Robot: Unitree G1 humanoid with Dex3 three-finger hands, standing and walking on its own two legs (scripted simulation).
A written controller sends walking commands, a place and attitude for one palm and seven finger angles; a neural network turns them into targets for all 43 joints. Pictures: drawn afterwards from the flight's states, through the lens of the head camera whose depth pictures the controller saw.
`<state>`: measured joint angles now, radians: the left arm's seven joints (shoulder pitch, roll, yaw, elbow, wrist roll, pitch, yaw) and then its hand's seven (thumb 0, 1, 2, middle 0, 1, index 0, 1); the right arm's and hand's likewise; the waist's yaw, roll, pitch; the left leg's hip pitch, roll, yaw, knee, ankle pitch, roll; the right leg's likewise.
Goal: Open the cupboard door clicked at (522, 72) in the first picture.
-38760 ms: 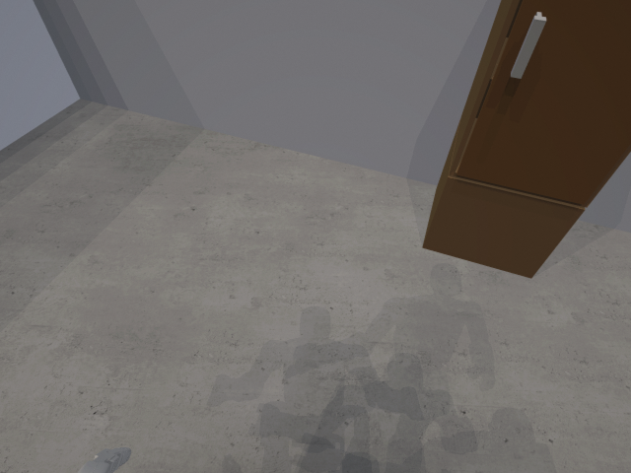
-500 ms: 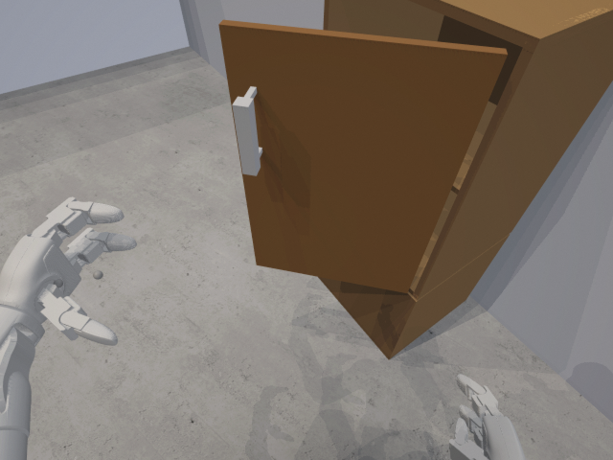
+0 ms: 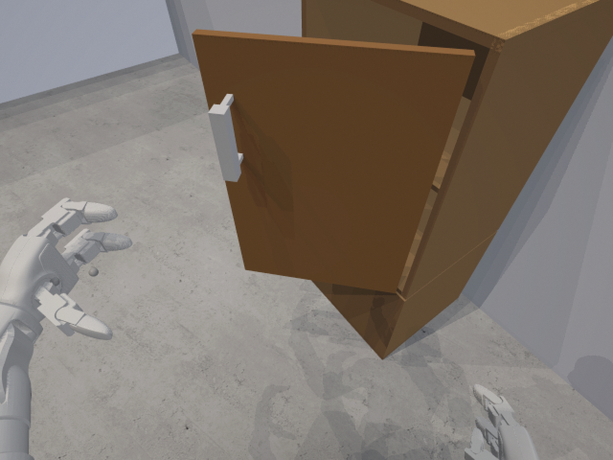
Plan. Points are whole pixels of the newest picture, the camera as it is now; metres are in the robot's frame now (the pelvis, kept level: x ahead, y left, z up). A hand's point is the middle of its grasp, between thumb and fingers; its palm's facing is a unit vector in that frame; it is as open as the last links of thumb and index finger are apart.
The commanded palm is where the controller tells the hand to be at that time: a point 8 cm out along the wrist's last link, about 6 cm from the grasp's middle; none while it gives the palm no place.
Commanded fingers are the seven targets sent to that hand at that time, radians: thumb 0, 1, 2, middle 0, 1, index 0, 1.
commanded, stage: raise the hand with hooked fingers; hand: left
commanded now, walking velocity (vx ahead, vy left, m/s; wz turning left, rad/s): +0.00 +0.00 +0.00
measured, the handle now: (230, 138) +0.58 +0.18 +0.11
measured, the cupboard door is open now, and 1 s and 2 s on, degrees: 43 43 43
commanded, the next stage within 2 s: move the hooked fingers beside the handle in 0.08 s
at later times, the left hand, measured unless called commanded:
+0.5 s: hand (122, 240) +0.33 +0.26 +0.13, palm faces -0.08 -1.00 -0.02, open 14.0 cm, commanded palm +0.31 +0.31 +0.12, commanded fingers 0.00 -0.50 0.30 -0.30 -1.20 -0.30 -1.20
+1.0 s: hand (156, 199) +0.41 +0.24 +0.12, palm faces -0.10 -0.99 -0.01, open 14.0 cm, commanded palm +0.39 +0.30 +0.12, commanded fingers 0.00 -0.50 0.30 -0.30 -1.20 -0.30 -1.20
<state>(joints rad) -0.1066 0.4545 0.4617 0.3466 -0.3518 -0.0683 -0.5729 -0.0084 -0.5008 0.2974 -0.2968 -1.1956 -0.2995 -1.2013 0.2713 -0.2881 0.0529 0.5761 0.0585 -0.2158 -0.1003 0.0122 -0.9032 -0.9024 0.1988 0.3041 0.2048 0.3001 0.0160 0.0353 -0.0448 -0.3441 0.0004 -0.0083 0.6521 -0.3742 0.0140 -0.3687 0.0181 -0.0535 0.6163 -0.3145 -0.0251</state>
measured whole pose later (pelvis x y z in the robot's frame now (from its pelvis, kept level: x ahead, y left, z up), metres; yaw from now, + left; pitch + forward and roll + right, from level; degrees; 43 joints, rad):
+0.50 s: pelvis -0.01 +0.00 +0.00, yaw +0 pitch +5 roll -1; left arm -0.36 0.49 0.42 0.61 -0.30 -0.10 -0.57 -0.01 -0.50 0.30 -0.30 -1.20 -0.30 -1.20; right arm 0.27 -0.29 0.07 0.61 0.06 -0.20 -0.12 0.01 -0.90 -0.90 0.20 0.30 0.21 0.30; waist -0.01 0.03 -0.04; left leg -0.39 0.00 -0.01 0.66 -0.35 0.01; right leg -0.41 0.01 -0.05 0.63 -0.30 -0.03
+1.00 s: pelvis -0.01 +0.01 +0.00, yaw -1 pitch +9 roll -1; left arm -0.63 0.52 0.40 0.89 -0.23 -0.17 -0.52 -0.01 -0.50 0.30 -0.30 -1.20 -0.30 -1.20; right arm 0.34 -0.29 0.06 0.62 0.05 -0.12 -0.09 0.01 -0.90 -0.90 0.20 0.30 0.21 0.30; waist -0.07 0.02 -0.06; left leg -0.48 -0.01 0.01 0.69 -0.37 0.02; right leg -0.51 0.01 -0.04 0.65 -0.30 -0.02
